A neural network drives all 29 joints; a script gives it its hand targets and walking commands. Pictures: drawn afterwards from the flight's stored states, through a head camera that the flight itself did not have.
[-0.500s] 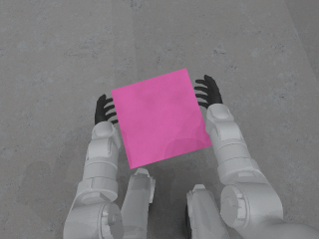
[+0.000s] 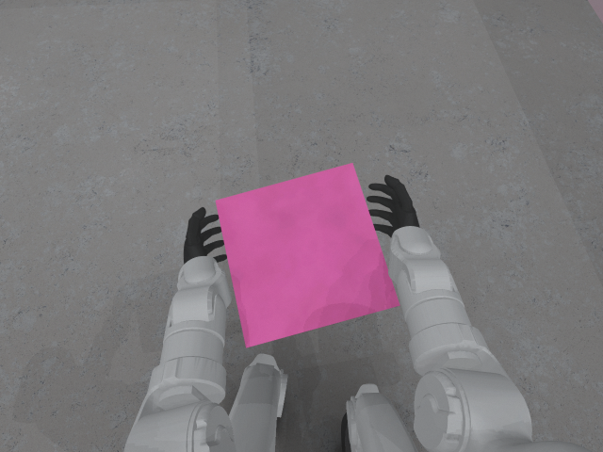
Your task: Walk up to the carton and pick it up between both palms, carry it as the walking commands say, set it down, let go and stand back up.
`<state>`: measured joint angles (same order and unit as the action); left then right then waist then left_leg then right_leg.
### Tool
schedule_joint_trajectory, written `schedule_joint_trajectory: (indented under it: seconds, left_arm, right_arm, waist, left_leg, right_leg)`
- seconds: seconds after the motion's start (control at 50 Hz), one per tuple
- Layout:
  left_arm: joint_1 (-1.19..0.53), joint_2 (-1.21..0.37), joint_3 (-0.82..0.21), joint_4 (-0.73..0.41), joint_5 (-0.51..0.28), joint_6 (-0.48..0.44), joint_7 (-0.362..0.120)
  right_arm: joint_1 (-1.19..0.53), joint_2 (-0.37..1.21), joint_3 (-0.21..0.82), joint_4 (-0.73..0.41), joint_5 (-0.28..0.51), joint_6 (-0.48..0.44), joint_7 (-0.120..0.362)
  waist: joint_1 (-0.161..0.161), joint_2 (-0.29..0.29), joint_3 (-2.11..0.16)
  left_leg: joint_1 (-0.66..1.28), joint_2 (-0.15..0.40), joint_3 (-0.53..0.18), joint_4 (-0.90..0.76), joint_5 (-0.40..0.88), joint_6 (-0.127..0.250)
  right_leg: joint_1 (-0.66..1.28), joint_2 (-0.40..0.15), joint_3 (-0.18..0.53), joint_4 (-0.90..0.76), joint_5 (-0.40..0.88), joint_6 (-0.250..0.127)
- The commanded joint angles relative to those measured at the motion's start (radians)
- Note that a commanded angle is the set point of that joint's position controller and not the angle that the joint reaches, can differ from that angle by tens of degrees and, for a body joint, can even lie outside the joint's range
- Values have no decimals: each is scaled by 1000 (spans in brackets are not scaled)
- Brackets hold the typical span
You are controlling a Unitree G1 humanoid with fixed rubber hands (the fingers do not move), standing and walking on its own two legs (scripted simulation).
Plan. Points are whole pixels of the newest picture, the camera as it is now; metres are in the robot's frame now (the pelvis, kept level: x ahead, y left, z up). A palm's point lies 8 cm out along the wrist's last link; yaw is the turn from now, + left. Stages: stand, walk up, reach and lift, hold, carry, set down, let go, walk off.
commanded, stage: reach and lift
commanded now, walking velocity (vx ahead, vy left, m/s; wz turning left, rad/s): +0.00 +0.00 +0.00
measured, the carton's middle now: (306, 260) +0.39 +0.06 -0.14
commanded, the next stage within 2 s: none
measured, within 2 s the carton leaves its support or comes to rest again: neither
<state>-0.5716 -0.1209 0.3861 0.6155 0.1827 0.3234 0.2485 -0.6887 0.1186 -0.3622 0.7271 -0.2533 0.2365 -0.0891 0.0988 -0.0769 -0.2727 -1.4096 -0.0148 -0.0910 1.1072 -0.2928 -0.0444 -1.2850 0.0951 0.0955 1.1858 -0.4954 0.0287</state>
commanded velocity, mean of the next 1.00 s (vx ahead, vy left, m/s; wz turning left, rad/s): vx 0.00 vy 0.00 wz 0.00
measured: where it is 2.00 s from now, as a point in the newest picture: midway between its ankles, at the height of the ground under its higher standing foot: (307, 448)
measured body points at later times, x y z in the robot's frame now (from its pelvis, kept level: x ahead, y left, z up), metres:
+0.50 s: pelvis +0.02 +0.00 +0.06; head +0.13 +0.02 +0.50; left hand +0.35 +0.20 +0.01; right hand +0.42 -0.09 +0.03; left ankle +0.10 +0.13 -0.62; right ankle +0.02 -0.13 -0.62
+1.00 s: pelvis +0.03 +0.00 +0.11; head +0.08 +0.00 +0.55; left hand +0.34 +0.19 +0.08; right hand +0.40 -0.10 +0.10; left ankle +0.10 +0.13 -0.62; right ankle +0.02 -0.13 -0.62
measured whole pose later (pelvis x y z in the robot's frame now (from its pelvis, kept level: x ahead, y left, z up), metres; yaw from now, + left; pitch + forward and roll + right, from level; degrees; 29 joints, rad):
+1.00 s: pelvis +0.03 +0.00 +0.11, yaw +1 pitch +15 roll +0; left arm -0.37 -0.18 0.35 0.51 0.26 0.45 0.21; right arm -0.44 0.18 -0.35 0.57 -0.32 0.37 -0.04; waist 0.10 -0.03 -0.17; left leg -0.63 0.00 -0.08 0.46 -0.09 -0.04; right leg -0.53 0.05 0.12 0.55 -0.28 0.01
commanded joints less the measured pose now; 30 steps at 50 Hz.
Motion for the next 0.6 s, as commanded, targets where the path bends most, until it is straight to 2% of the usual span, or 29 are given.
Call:
schedule_joint_trajectory:
  seconds: [0.0,0.02,0.04,0.1,0.12,0.14,0.16,0.22,0.36,0.4,0.44,0.56,0.58]
  left_arm:
    - [-715,-912,-560,-102,-127,-50,-499]
    - [-707,-908,-549,-84,-117,-45,-500]
    - [-707,-923,-560,-98,-125,-44,-502]
    - [-687,-938,-560,-82,-117,-34,-506]
    - [-682,-947,-567,-83,-116,-31,-508]
    - [-681,-949,-561,-82,-113,-29,-508]
    - [-675,-956,-565,-90,-117,-29,-511]
    - [-664,-951,-549,-81,-101,-26,-511]
    - [-585,-946,-542,-92,-86,-25,-518]
    - [-566,-949,-564,-116,-96,-26,-518]
    - [-542,-954,-574,-112,-99,-20,-522]
    - [-477,-961,-595,-135,-109,-10,-529]
    - [-467,-967,-595,-136,-103,-8,-530]
  right_arm:
    - [-485,1021,482,40,112,-11,317]
    - [-472,1016,466,54,104,-7,319]
    - [-470,1017,471,45,104,-6,323]
    - [-478,1011,467,33,107,-2,335]
    - [-470,1006,463,34,104,-1,339]
    - [-455,1006,455,51,98,3,342]
    - [-450,1014,460,51,96,8,345]
    - [-423,1009,433,77,84,12,354]
    - [-380,1023,464,42,94,16,369]
    - [-362,1034,496,19,106,16,370]
    - [-352,1030,508,0,112,19,370]
    - [-259,1026,520,-26,91,32,364]
    - [-255,1028,527,-33,89,35,364]
  waist:
    - [37,48,-733]
    - [33,59,-695]
    - [25,48,-708]
    - [29,69,-696]
    - [18,73,-685]
    - [17,74,-669]
    - [10,51,-678]
    - [5,63,-616]
    - [28,68,-566]
    - [29,50,-583]
    - [34,63,-573]
    - [8,39,-534]
    - [17,45,-534]
  left_leg:
    - [774,-102,136,-97,254,-15]
    - [766,-101,137,-109,239,-15]
    - [790,-101,131,-119,255,-15]
    - [831,-100,128,-156,244,-17]
    - [843,-98,126,-164,252,-19]
    - [847,-97,127,-178,245,-20]
    - [852,-95,123,-187,246,-17]
    - [865,-92,121,-226,235,-16]
    - [947,-86,117,-309,319,-6]
    - [993,-84,109,-327,375,-5]
    - [1014,-83,108,-349,396,-7]
    - [1078,-80,94,-418,467,-9]
    - [1079,-80,97,-429,472,-10]
  right_leg:
    - [178,90,-93,-195,183,-32]
    - [175,85,-90,-208,173,-35]
    - [197,86,-92,-219,186,-35]
    - [218,84,-90,-253,172,-40]
    - [220,81,-91,-265,179,-40]
    - [234,79,-87,-280,174,-42]
    - [264,79,-88,-293,181,-39]
    - [279,73,-81,-333,176,-41]
    - [406,54,-55,-423,275,-33]
    - [452,53,-52,-443,329,-28]
    - [483,49,-47,-462,352,-27]
    - [576,42,-42,-531,437,-22]
    - [602,42,-38,-540,445,-22]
